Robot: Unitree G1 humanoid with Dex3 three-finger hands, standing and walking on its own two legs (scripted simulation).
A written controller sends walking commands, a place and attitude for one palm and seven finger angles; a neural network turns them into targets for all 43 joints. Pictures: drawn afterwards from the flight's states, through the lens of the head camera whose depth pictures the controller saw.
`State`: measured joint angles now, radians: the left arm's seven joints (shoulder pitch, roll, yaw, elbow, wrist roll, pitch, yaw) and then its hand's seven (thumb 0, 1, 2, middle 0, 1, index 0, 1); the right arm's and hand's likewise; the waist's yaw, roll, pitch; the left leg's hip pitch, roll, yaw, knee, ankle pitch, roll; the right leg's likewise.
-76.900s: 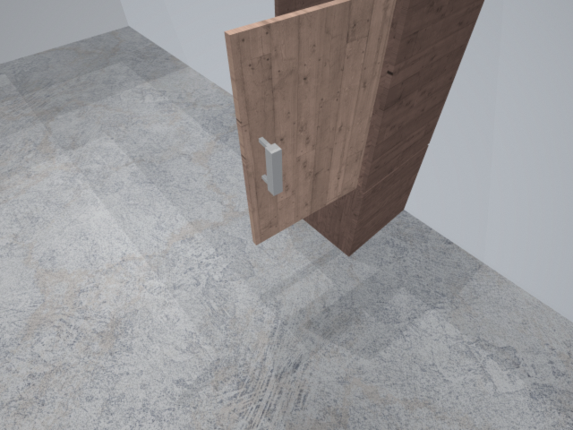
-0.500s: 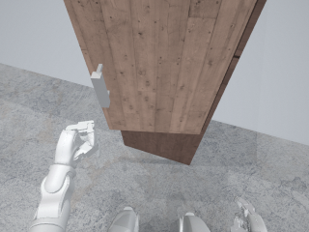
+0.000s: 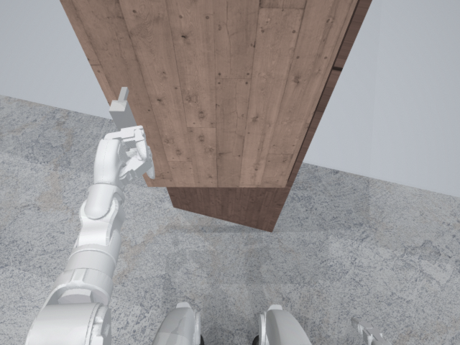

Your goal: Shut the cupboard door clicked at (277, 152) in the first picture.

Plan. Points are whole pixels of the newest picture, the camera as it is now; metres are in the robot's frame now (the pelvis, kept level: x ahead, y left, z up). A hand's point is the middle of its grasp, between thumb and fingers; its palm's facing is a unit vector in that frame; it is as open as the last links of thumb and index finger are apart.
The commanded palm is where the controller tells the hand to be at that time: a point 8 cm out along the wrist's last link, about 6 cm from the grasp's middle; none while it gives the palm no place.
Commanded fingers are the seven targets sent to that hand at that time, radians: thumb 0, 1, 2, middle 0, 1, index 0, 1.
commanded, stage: bring the fist close to the handle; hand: left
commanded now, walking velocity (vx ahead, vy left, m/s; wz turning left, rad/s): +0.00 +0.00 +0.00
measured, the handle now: (131, 122) +0.51 +0.20 +0.05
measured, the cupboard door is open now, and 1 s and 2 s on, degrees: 15 10 0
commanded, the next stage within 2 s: push the door shut along its arc in 0.36 s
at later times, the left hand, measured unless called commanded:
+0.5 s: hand (148, 157) +0.43 +0.15 +0.05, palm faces -0.01 -1.00 -0.03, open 3.1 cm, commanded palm +0.40 +0.20 +0.05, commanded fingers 0.00 0.90 0.90 -1.30 -1.50 -1.30 -1.50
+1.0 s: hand (147, 139) +0.46 +0.16 +0.06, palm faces -0.12 -0.99 -0.03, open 3.2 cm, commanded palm +0.47 +0.19 +0.05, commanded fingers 0.00 0.90 0.90 -1.30 -1.50 -1.30 -1.50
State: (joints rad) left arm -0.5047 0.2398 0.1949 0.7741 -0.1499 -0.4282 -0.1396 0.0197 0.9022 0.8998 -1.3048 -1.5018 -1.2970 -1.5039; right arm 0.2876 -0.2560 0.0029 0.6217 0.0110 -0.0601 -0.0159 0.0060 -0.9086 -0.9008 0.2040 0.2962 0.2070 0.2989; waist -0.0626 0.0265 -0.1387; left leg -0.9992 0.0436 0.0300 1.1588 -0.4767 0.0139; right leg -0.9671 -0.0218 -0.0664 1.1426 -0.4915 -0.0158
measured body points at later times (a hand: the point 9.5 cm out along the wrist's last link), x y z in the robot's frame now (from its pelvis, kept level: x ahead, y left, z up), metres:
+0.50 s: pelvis +0.00 +0.00 +0.00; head +0.10 +0.00 +0.44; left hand +0.42 +0.20 +0.06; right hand +0.08 -0.27 -0.12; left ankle +0.04 +0.11 -0.65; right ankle +0.03 -0.11 -0.65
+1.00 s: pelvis -0.01 +0.00 -0.02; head +0.10 +0.02 +0.42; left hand +0.46 +0.21 +0.06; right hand +0.05 -0.27 -0.13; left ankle +0.04 +0.11 -0.65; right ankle +0.03 -0.11 -0.65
